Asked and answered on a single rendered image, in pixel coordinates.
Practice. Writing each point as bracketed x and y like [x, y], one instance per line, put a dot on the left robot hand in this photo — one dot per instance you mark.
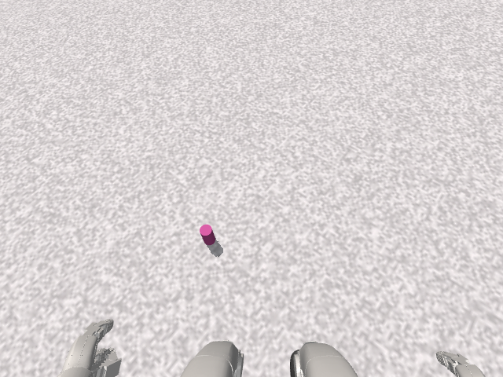
[83, 353]

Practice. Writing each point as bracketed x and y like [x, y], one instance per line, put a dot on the right robot hand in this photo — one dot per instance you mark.
[458, 365]

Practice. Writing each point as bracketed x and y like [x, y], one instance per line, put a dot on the can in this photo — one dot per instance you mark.
[207, 234]

